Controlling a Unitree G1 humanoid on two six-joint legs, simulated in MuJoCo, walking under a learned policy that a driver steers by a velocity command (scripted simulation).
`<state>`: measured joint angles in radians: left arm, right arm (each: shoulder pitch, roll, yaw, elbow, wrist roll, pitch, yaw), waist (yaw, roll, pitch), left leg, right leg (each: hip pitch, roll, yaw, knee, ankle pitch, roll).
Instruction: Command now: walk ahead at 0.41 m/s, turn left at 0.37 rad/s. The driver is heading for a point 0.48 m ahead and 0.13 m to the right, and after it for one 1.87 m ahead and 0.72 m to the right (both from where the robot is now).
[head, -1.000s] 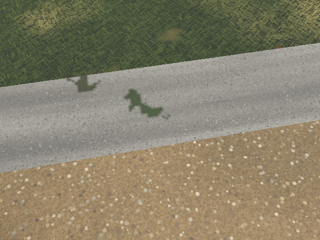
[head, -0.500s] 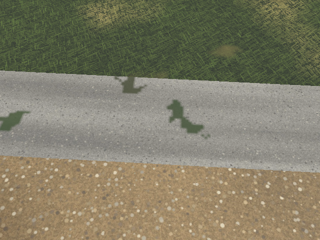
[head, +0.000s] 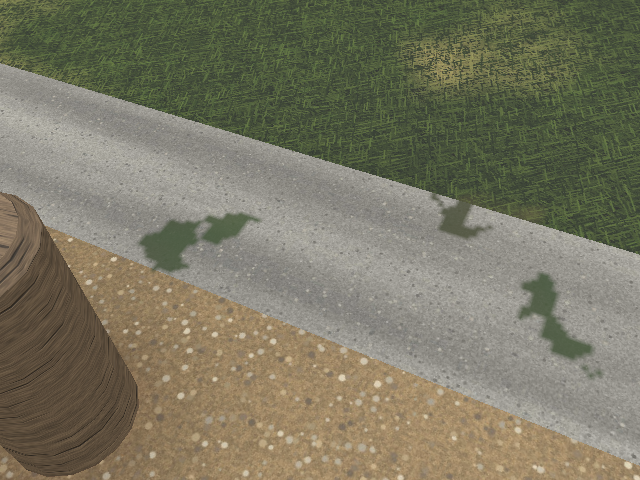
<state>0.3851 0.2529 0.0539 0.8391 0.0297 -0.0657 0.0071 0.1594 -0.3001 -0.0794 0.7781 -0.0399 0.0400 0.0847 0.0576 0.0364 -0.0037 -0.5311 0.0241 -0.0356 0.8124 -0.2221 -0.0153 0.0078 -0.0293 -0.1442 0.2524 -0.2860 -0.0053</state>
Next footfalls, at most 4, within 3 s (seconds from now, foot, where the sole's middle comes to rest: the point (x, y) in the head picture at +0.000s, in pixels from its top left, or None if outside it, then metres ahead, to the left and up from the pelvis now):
0.12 left None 0.16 0.13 -0.78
0.58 right None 0.36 -0.03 -0.78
1.10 left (316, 454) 0.56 0.11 -0.78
1.58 right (471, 407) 0.68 -0.23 -0.78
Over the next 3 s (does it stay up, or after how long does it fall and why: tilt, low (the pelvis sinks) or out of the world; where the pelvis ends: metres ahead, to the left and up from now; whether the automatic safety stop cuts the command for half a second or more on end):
stays up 1.24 -0.48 -0.02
